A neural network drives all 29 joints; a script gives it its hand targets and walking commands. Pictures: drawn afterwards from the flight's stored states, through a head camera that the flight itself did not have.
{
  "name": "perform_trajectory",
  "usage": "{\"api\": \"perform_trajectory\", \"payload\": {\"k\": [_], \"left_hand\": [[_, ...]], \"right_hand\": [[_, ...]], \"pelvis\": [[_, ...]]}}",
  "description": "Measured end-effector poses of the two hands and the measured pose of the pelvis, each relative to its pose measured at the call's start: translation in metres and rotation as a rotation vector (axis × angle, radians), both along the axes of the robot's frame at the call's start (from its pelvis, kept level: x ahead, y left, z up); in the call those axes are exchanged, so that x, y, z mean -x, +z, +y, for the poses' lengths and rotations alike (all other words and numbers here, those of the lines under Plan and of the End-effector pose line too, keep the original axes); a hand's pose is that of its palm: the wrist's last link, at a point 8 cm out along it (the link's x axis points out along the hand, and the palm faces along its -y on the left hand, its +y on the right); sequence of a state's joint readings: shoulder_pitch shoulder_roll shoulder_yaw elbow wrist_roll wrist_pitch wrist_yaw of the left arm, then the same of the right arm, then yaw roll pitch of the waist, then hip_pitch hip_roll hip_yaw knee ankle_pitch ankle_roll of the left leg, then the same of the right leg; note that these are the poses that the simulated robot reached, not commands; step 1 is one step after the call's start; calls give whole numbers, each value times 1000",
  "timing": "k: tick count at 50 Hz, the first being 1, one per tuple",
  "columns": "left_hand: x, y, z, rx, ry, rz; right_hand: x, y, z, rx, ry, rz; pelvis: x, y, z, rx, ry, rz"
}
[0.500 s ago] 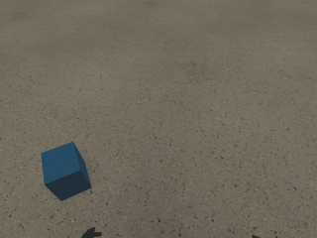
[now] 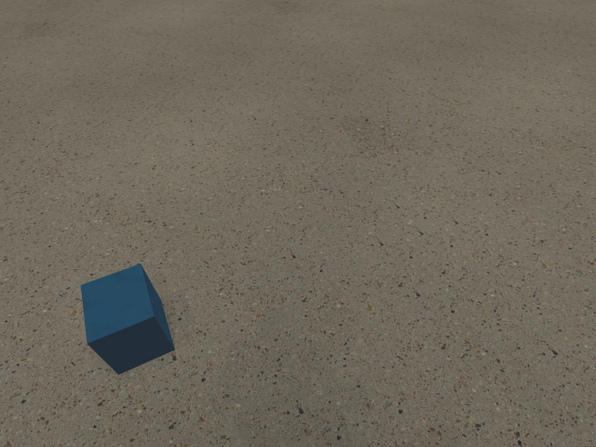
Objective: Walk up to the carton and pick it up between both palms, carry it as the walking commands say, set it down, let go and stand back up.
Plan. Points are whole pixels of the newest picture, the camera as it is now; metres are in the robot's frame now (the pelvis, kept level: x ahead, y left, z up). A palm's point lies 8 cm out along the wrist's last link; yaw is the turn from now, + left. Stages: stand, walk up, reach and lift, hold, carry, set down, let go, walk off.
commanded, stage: stand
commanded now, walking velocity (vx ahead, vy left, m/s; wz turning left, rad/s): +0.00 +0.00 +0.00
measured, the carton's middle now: (129, 318) +0.65 +0.61 -0.65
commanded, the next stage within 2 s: walk up in 0.36 s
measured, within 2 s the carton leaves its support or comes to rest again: neither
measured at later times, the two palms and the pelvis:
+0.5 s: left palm out of the picture +0.03 +0.22 -0.14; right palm out of the picture +0.01 -0.24 -0.13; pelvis +0.00 -0.01 +0.01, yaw +0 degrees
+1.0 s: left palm out of the picture -0.09 +0.29 -0.12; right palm (440, 412) +0.20 -0.17 -0.09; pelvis +0.01 +0.04 +0.01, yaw +15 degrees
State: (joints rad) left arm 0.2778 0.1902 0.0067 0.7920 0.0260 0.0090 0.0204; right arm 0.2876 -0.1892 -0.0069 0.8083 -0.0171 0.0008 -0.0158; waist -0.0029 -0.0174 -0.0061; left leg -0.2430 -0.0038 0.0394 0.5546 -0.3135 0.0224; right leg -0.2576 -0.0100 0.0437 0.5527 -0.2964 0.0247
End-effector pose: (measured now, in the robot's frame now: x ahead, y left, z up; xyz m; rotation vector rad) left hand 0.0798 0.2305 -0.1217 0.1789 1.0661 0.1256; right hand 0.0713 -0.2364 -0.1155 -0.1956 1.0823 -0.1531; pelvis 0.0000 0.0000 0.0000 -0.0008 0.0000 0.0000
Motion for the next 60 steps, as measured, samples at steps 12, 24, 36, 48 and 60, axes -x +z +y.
{"api": "perform_trajectory", "payload": {"k": [12,24,36,48,60], "left_hand": [[28,-6,-1,-8,38,97],[49,-13,-6,8,52,181],[64,-21,11,-73,135,167],[159,3,47,-77,368,253],[130,-29,166,-5,451,235]], "right_hand": [[21,-6,-10,5,-36,83],[61,-12,-6,-6,-78,208],[50,-27,-23,15,-26,208],[-108,20,36,-27,288,-41],[-199,9,194,16,491,-93]], "pelvis": [[-2,3,-4,0,0,-3],[-1,6,-5,1,0,-15],[16,-12,-14,21,110,10],[-6,9,23,2,243,31],[-59,-14,142,5,368,45]]}}
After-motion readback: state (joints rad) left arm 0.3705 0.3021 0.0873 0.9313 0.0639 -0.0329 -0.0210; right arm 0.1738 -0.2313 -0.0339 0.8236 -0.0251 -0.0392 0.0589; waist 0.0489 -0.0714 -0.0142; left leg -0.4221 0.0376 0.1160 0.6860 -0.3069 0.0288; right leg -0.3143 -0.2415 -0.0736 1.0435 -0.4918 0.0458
